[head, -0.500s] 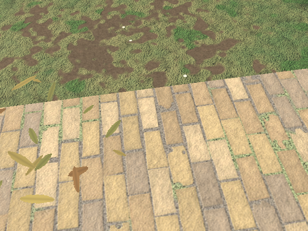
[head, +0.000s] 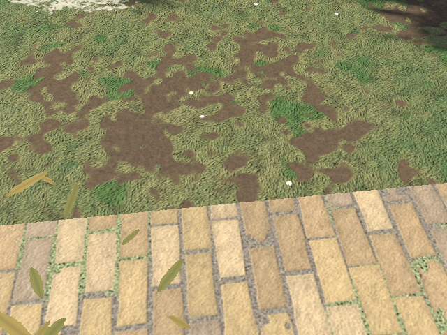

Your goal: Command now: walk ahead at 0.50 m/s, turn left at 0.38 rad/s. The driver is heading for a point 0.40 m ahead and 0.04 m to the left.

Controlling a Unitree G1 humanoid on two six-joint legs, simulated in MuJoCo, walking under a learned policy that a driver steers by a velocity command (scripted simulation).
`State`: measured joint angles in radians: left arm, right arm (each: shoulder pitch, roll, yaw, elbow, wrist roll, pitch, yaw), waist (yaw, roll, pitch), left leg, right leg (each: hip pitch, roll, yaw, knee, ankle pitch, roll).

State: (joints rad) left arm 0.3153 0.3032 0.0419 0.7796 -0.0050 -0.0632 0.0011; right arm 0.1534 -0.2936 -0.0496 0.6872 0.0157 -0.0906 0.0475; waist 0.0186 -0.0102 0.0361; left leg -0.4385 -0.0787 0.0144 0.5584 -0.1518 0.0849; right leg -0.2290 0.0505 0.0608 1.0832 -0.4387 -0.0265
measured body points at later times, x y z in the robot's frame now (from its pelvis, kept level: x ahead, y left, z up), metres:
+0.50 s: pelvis +0.21 -0.01 +0.01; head +0.25 -0.02 +0.46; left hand +0.33 +0.28 -0.07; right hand +0.40 -0.27 -0.11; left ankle +0.10 +0.08 -0.65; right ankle +0.33 -0.09 -0.72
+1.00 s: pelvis +0.25 +0.03 +0.01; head +0.25 +0.03 +0.46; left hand +0.27 +0.31 -0.11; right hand +0.43 -0.17 -0.11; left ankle +0.20 +0.13 -0.72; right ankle +0.33 -0.09 -0.72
